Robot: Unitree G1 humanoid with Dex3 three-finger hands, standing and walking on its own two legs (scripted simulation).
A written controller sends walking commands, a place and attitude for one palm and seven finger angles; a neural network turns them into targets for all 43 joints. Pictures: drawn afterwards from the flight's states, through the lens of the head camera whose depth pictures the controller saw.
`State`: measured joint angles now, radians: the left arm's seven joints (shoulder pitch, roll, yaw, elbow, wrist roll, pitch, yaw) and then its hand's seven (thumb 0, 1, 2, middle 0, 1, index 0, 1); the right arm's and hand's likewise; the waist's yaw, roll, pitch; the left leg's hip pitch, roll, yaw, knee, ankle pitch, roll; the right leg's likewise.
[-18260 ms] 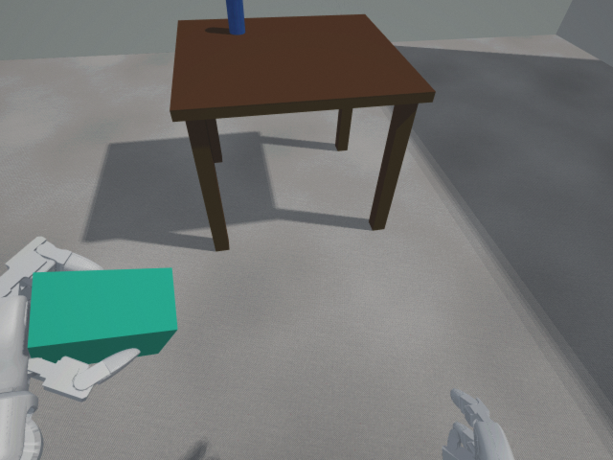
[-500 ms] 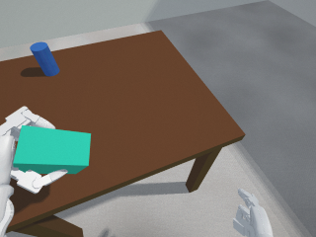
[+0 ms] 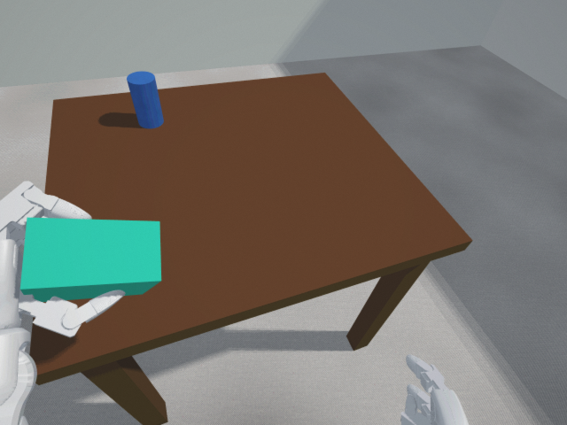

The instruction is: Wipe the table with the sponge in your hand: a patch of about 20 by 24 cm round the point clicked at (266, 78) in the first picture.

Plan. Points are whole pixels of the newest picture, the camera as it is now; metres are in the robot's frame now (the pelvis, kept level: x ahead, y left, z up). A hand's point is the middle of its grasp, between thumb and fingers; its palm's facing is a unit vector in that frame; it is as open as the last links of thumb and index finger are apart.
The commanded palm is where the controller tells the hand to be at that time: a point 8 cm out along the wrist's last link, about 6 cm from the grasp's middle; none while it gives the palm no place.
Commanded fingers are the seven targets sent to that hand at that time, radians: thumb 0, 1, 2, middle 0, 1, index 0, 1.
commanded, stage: come to a stop and stand still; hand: left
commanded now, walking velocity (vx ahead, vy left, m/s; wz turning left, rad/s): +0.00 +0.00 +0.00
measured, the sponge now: (113, 261) +0.24 +0.23 +0.14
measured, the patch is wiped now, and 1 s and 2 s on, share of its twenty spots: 0.00 0.00 0.00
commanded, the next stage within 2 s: look again from close up in 1.58 s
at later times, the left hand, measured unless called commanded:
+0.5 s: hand out of the picture +0.09 +0.30 +0.15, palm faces +0.48 -0.84 -0.26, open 10.6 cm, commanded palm +0.02 +0.33 +0.18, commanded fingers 0.00 0.10 1.30 -1.20 -1.60 -1.20 -1.60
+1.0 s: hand out of the picture -0.06 +0.36 +0.18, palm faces +0.36 -0.85 -0.39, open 10.6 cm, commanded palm -0.12 +0.40 +0.18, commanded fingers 0.00 0.10 1.30 -1.20 -1.60 -1.20 -1.60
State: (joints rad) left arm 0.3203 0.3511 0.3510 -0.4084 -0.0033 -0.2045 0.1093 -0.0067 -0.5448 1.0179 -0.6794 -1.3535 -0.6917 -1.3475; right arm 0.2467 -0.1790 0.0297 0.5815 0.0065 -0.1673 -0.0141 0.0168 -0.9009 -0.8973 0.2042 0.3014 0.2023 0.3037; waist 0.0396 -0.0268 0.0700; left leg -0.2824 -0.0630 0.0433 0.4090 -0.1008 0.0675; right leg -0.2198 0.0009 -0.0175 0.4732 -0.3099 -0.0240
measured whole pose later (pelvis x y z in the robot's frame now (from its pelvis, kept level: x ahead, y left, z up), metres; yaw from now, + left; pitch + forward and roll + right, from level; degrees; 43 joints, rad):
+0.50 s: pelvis -0.11 +0.03 -0.05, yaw +6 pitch -11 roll -5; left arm 0.21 0.37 0.34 -0.52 -0.01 -0.14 0.05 -0.01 -0.54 1.02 -0.68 -1.35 -0.69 -1.35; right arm 0.16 -0.19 -0.04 0.60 0.00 -0.13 0.00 0.02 -0.90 -0.90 0.20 0.30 0.20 0.30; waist 0.05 -0.03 0.16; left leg -0.46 -0.04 0.12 0.70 -0.09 0.03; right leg -0.46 0.07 0.03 1.18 -0.50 -0.02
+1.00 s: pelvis -0.28 +0.12 +0.00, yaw +0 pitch -2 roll -2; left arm 0.37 0.38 0.40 -0.47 -0.01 -0.22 0.03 -0.01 -0.54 1.02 -0.68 -1.35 -0.70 -1.34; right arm 0.31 -0.15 0.01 0.58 0.00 -0.13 0.05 0.02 -0.90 -0.90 0.21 0.30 0.21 0.30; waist -0.02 -0.02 0.02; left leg -0.28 0.04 -0.04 0.59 -0.27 0.00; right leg -0.40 0.07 -0.08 0.96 -0.35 -0.04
